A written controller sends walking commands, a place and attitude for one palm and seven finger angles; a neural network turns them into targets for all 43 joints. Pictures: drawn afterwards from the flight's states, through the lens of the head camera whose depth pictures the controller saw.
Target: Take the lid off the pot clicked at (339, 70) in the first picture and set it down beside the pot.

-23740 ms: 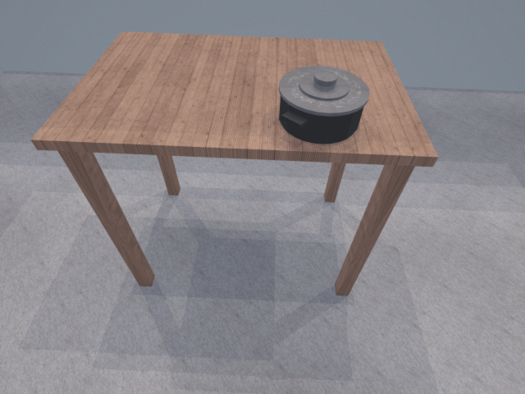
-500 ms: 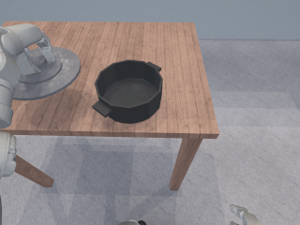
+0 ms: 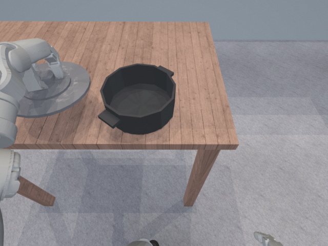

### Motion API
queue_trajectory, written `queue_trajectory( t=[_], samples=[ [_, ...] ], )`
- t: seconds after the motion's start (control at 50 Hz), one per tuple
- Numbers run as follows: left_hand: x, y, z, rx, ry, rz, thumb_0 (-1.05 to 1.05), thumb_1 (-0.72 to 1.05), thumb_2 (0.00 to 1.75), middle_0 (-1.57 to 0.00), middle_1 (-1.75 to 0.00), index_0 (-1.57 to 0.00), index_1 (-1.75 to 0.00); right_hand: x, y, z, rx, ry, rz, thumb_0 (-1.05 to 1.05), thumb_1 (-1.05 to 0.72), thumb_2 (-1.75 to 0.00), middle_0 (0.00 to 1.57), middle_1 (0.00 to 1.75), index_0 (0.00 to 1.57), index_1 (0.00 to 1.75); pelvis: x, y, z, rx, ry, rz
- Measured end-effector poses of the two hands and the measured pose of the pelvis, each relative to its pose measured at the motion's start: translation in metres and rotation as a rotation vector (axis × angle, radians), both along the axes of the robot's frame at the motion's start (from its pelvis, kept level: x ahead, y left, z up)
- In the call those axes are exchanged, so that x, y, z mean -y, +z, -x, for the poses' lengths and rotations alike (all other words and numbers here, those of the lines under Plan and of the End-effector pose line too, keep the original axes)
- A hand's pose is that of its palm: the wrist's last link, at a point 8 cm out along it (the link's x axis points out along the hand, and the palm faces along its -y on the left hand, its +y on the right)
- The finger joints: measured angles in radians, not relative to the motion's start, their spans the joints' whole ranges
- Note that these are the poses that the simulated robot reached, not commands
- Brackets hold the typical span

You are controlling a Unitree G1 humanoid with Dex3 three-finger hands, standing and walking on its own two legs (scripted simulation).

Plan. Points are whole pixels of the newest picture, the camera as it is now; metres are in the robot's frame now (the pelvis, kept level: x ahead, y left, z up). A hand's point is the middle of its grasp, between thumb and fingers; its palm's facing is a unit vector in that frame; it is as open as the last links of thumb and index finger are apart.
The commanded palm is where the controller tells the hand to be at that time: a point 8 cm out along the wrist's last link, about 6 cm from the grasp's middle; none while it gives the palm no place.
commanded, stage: lower the lid onto the table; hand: left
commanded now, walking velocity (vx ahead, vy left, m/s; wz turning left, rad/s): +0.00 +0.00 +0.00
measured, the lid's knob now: (42, 77) +0.47 +0.30 +0.14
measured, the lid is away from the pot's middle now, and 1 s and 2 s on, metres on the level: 0.23 0.23 0.23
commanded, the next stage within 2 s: open the fingers wide in 1.92 s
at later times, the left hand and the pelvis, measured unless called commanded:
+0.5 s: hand (43, 90) +0.43 +0.29 +0.13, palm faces -0.45 -0.12 -0.88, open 7.4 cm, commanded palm +0.45 +0.30 +0.22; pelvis +0.00 +0.00 +0.00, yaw +0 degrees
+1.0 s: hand (49, 96) +0.45 +0.30 +0.10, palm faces -0.48 -0.15 -0.86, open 7.4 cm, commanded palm +0.47 +0.31 +0.18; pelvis +0.00 +0.01 -0.01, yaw -1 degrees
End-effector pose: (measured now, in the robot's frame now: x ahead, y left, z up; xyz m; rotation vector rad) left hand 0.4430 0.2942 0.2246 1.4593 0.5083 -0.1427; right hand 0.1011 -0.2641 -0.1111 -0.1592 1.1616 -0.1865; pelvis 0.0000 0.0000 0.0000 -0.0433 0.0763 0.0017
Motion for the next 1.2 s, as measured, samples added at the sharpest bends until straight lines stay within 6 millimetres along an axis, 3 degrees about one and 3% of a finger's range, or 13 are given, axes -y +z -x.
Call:
queue_trajectory(
  t=[0.44, 0.88, 1.2],
  samples=[
    [-0.002, -0.030, 0.004, -0.057, -0.025, 0.009, 0.05, 0.20, 0.92, -0.54, -0.83, -0.69, -0.93, -0.001, -0.002, 0.009, -0.013, 0.004, 0.029, 0.01, -0.90, -0.90, 0.20, 0.30, 0.20, 0.30, -0.002, -0.003, 0.004, -0.008, 0.002, 0.006],
    [-0.007, -0.061, -0.009, -0.098, -0.032, 0.019, 0.05, 0.21, 0.92, -0.54, -0.83, -0.69, -0.94, 0.003, -0.004, 0.033, -0.062, -0.041, 0.060, 0.01, -0.90, -0.90, 0.20, 0.30, 0.20, 0.30, -0.005, -0.006, -0.001, -0.042, -0.014, 0.009],
    [-0.013, -0.070, -0.009, -0.089, -0.029, 0.035, 0.06, 0.20, 0.90, -0.54, -0.85, -0.71, -0.95, 0.002, -0.005, 0.039, -0.070, -0.053, 0.067, 0.01, -0.90, -0.90, 0.20, 0.30, 0.20, 0.30, -0.008, -0.009, -0.001, -0.062, -0.019, 0.012]
  ],
)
